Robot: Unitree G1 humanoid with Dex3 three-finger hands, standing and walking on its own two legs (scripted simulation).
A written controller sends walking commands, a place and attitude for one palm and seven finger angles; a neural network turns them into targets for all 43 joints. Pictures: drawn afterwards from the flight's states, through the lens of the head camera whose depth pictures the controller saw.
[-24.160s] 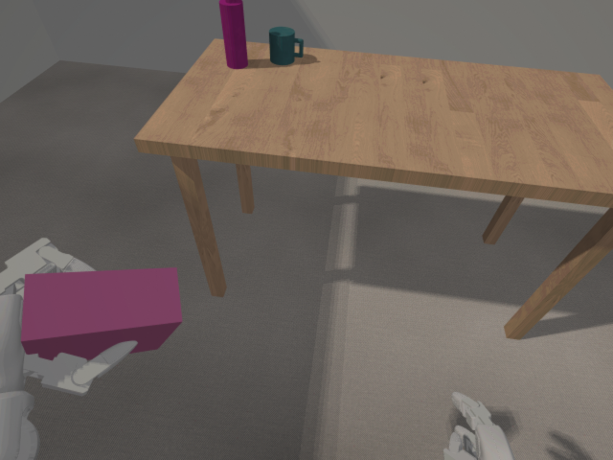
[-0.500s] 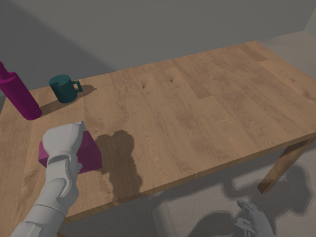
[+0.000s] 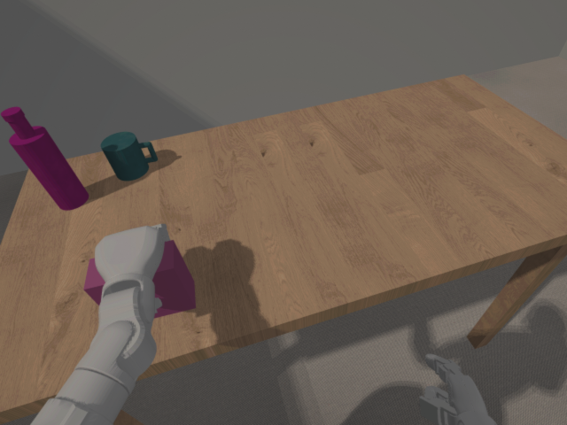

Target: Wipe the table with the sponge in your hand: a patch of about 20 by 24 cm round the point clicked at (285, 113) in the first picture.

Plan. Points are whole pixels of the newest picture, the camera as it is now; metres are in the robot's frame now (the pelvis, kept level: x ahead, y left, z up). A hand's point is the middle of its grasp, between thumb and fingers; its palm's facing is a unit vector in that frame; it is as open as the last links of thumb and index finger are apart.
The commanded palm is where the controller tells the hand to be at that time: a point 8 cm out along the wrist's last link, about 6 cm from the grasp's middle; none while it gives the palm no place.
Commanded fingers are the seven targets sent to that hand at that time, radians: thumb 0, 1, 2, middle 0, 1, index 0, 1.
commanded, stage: slide across to the third lane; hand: left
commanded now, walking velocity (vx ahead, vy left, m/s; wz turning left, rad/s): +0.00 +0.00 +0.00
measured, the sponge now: (150, 291) +0.30 +0.26 +0.01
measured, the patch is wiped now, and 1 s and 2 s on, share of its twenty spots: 0.60 0.70 0.95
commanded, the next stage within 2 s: wipe forward along the third lane in 0.56 s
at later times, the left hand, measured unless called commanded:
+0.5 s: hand (182, 264) +0.32 +0.20 +0.05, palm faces -0.01 -0.03 -1.00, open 9.3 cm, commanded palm +0.30 +0.18 +0.10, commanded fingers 0.00 0.10 1.30 -1.20 -1.60 -1.20 -1.60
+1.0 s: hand (187, 250) +0.35 +0.20 +0.05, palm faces -0.07 -0.01 -1.00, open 9.3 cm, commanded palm +0.33 +0.19 +0.08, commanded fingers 0.00 0.10 1.30 -1.20 -1.60 -1.20 -1.60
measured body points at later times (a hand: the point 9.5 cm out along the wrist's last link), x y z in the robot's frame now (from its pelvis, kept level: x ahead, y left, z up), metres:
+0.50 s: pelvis -0.01 -0.01 +0.00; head -0.02 -0.04 +0.45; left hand +0.32 +0.20 +0.11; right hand +0.21 -0.22 -0.10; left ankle -0.04 +0.12 -0.74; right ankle -0.01 -0.13 -0.74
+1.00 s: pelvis -0.02 -0.02 +0.00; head -0.01 -0.04 +0.45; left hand +0.35 +0.20 +0.11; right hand +0.17 -0.25 -0.12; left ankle -0.04 +0.12 -0.74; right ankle -0.01 -0.13 -0.74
